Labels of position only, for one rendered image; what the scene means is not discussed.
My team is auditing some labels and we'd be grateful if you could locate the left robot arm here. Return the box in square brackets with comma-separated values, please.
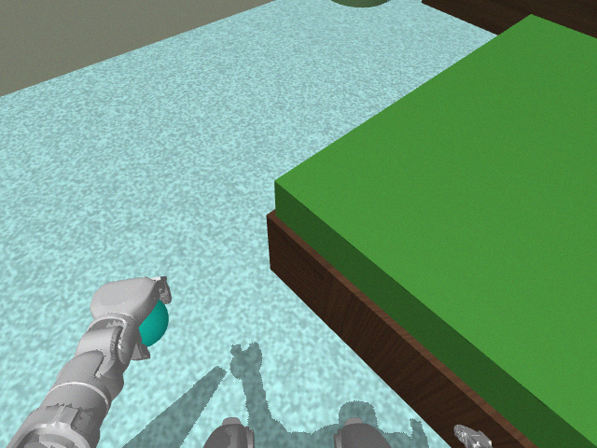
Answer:
[6, 313, 139, 448]

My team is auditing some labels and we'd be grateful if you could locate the ball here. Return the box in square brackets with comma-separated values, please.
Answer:
[139, 299, 169, 347]

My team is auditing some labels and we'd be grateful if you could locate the bed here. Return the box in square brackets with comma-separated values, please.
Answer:
[266, 14, 597, 448]

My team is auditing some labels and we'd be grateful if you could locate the right robot hand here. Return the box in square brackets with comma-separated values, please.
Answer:
[453, 425, 493, 448]

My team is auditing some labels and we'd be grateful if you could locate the left robot hand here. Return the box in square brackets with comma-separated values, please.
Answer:
[90, 276, 172, 360]

